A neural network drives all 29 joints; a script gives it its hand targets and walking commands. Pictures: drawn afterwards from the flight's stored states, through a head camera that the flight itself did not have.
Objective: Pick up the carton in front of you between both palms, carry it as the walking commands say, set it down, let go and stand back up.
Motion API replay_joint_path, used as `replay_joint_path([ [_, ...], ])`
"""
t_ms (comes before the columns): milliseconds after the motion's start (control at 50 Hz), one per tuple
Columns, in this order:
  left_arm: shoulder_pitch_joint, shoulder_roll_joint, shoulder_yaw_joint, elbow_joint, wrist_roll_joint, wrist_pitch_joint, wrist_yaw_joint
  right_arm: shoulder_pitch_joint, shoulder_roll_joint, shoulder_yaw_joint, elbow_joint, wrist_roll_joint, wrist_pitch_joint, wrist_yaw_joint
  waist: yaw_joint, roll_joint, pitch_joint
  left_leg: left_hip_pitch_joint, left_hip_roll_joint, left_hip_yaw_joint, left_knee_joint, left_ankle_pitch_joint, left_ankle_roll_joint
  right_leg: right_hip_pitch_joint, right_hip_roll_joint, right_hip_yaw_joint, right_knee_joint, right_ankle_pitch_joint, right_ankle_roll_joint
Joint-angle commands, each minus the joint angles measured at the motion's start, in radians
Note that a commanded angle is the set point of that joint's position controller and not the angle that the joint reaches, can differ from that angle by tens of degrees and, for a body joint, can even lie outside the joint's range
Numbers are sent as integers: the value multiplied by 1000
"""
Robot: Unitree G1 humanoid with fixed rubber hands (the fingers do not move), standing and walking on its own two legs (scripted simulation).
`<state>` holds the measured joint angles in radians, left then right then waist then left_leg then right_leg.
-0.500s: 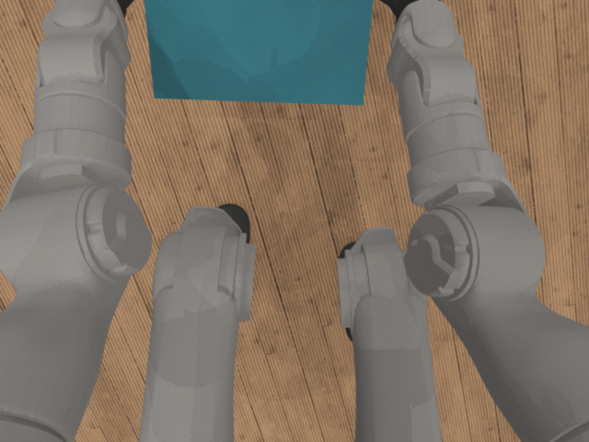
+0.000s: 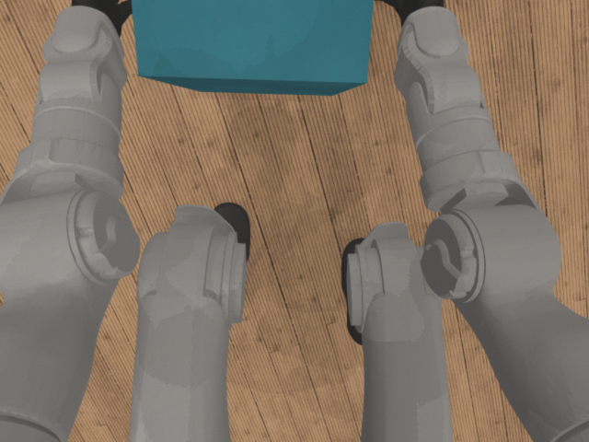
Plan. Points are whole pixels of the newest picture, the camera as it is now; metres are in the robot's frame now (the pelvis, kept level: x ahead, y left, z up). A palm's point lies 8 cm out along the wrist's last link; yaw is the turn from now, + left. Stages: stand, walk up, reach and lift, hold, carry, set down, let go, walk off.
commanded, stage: set down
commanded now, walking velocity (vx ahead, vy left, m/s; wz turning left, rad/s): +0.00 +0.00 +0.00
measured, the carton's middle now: out of the picture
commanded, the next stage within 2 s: let go in 1.24 s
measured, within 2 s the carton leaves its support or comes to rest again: neither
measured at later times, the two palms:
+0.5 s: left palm out of the picture +0.48 +0.31 -0.09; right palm out of the picture +0.54 -0.06 -0.09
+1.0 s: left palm out of the picture +0.48 +0.32 +0.06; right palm out of the picture +0.54 -0.07 +0.06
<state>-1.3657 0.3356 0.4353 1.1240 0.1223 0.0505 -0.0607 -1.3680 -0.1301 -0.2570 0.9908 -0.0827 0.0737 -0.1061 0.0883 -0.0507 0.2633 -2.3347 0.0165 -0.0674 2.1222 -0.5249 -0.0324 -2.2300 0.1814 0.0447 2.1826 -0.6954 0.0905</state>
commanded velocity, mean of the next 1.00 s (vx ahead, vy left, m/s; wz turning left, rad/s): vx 0.00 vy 0.00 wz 0.00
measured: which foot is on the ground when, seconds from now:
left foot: down 0.00-1.00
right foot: down 0.00-1.00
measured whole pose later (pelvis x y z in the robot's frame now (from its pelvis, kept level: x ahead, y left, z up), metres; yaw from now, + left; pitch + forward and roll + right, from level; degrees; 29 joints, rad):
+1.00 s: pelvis +0.01 +0.01 +0.16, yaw +2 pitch +46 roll -4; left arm -1.12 0.39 0.30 0.85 -0.06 0.18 -0.06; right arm -1.10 -0.16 -0.23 0.73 0.03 0.22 -0.16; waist 0.07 -0.03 -0.03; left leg -1.96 -0.01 -0.06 1.56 -0.41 -0.01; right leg -1.85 0.08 0.03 1.60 -0.55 0.05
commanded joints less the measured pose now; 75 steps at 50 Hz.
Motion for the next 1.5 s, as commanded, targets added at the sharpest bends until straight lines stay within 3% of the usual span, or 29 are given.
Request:
replay_joint_path([
  [0, -108, 234, -29, -22, -108, -69, 71, -133, -116, 91, -46, 106, -18, -41, 84, -23, -937, 640, -7, 76, -101, 432, 15, 341, -53, -103, -174, 393, 11],
  [40, -206, 291, -80, -74, -194, -100, 86, -196, -137, 138, -102, 171, -27, -51, 81, -25, -1009, 657, 6, 71, -77, 483, 19, 390, -66, -94, -155, 439, 4],
  [120, -307, 340, -188, -132, -314, -99, 63, -285, -157, 220, -201, 270, -18, -58, 76, -10, -1125, 729, 16, 82, -68, 480, 30, 473, -80, -91, -150, 409, -8],
  [180, -308, 348, -234, -106, -362, -64, 45, -301, -171, 237, -210, 314, 8, -66, 81, 5, -1170, 807, 16, 92, -91, 421, 32, 493, -86, -109, -167, 314, -14],
  [240, -289, 348, -248, -78, -368, -29, 43, -288, -198, 206, -203, 298, 35, -74, 67, 15, -1201, 881, 13, 96, -128, 348, 24, 491, -84, -134, -196, 227, -19],
  [360, -264, 308, -234, -178, -308, 31, 71, -248, -214, 115, -262, 224, 78, -91, 43, 78, -1338, 1082, -19, 113, -216, 328, 9, 472, -52, -181, -274, 176, -38],
  [500, -193, 194, -204, -213, -220, 54, 70, -131, -175, 1, -155, 133, 77, -68, 0, 135, -1156, 1026, -38, 102, -321, 315, -4, 315, -46, -178, -387, 155, -51],
  [600, -133, 174, -177, -232, -193, 55, 60, -94, -150, -5, -171, 120, 66, -58, 11, 123, -1194, 1034, -47, 108, -392, 362, -5, 356, -42, -171, -464, 192, -44],
  [740, -64, 210, -139, -326, -189, 79, 43, -59, -134, 29, -303, 128, 88, -61, 37, 66, -1362, 1112, -62, 130, -495, 437, 0, 554, -32, -163, -572, 274, -32],
  [860, -18, 212, -129, -391, -193, 108, 17, -11, -122, 35, -384, 121, 119, -62, 27, 53, -1416, 1198, -70, 135, -596, 487, 2, 671, -32, -157, -679, 332, -28],
  [1060, 57, 171, -99, -380, -145, 102, -16, 92, -95, 0, -361, 86, 111, -34, 7, 81, -1334, 1344, -75, 116, -791, 554, 4, 748, -44, -133, -887, 385, -28],
  [1240, 113, 128, -72, -346, -89, 73, -28, 153, -77, -21, -331, 53, 83, -4, 3, 73, -1255, 1471, -67, 93, -971, 578, 9, 854, -63, -113, -1078, 417, -24],
  [1380, 348, 103, -91, -428, -10, 76, -40, 403, -45, -13, -400, -33, 83, 0, -5, 78, -1306, 1701, -63, 83, -1095, 652, 17, 1028, -66, -111, -1210, 489, -22],
  [1480, 567, 69, -146, -568, -20, 66, -42, 608, -47, 25, -518, -37, 62, 17, -9, 106, -1243, 1917, -49, 47, -1181, 724, 23, 1081, -72, -104, -1302, 499, -31],
])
